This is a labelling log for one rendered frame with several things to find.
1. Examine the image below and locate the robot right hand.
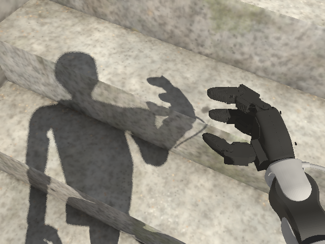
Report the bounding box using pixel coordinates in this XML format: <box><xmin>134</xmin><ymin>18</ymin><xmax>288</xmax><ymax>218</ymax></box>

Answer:
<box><xmin>202</xmin><ymin>84</ymin><xmax>297</xmax><ymax>171</ymax></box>

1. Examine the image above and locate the robot right forearm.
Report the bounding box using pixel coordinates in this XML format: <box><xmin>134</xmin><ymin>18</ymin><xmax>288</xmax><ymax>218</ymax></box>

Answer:
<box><xmin>265</xmin><ymin>158</ymin><xmax>325</xmax><ymax>244</ymax></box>

